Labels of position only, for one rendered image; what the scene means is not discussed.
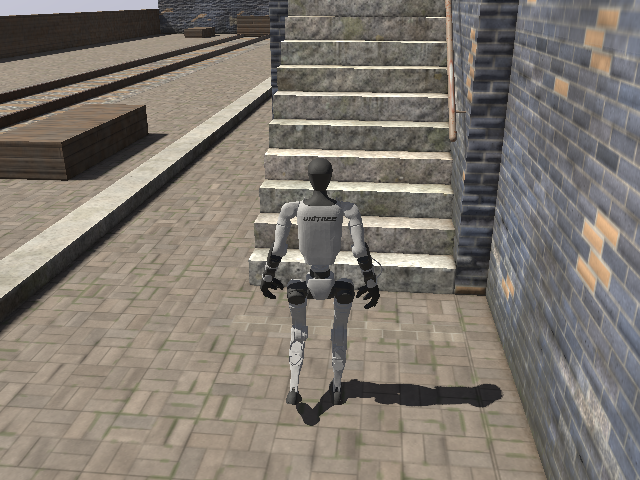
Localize robot head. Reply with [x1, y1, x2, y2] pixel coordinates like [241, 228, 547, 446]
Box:
[303, 158, 337, 206]

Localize robot right hand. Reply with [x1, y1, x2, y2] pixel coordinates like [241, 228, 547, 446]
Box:
[356, 284, 380, 309]

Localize left robot forearm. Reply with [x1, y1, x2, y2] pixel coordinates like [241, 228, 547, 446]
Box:
[262, 241, 282, 282]

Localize robot right foot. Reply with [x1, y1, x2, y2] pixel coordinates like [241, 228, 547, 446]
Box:
[329, 380, 343, 405]

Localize right robot upper arm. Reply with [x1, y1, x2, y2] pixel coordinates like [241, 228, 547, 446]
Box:
[341, 201, 368, 258]

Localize right robot forearm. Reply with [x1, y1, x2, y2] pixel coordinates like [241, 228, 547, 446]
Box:
[357, 242, 377, 288]

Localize left robot upper arm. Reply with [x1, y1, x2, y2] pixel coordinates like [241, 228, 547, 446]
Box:
[272, 201, 299, 257]

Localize robot left hand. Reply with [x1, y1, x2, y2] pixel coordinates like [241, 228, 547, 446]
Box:
[260, 278, 284, 299]

